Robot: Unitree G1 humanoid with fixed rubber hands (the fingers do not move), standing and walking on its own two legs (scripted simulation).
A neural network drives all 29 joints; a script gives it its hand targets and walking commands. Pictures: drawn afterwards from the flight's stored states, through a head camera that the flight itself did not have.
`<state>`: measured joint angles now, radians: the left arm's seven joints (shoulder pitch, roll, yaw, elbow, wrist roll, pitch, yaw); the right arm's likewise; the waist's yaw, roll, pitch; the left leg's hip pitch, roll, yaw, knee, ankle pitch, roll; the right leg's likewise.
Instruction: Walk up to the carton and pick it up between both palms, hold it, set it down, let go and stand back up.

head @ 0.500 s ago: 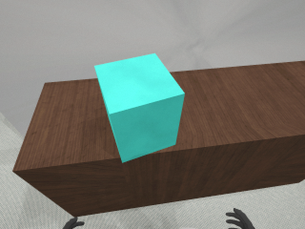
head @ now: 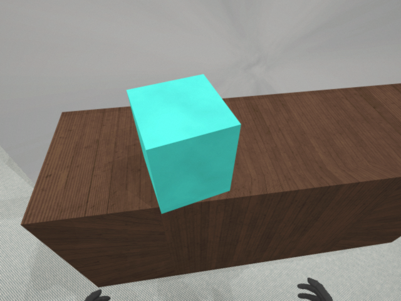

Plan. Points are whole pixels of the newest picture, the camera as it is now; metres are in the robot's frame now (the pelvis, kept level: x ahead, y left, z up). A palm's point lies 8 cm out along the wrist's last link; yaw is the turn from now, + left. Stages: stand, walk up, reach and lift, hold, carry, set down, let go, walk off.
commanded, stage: stand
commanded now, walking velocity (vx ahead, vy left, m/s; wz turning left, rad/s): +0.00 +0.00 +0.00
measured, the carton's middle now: (182, 144) +0.49 +0.05 +0.01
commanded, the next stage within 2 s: walk up in 0.82 s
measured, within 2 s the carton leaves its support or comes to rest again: neither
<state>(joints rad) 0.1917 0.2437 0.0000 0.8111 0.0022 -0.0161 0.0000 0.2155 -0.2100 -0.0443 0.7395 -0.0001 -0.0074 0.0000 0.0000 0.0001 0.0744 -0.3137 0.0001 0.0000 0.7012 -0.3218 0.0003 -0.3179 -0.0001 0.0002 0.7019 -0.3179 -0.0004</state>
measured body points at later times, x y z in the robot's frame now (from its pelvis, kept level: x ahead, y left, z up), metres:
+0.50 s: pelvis -0.01 +0.00 +0.01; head -0.01 +0.00 +0.46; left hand +0.10 +0.25 -0.11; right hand +0.11 -0.25 -0.11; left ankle +0.04 +0.12 -0.72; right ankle +0.04 -0.12 -0.72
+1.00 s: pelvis -0.01 +0.00 +0.01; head -0.02 +0.00 +0.46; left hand +0.09 +0.25 -0.11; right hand +0.10 -0.25 -0.11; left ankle +0.04 +0.12 -0.72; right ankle +0.04 -0.12 -0.72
